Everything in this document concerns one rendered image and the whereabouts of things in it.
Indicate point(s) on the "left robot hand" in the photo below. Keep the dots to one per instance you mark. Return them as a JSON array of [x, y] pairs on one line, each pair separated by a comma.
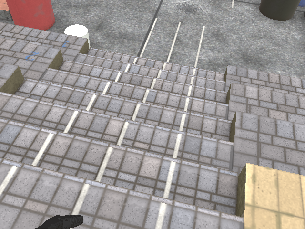
[[62, 222]]

